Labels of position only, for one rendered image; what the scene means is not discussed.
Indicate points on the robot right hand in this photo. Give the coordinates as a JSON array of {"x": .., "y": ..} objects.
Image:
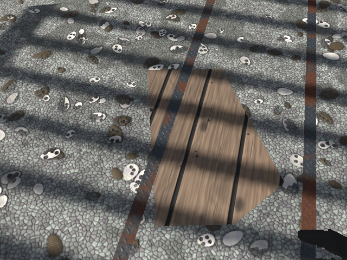
[{"x": 332, "y": 241}]

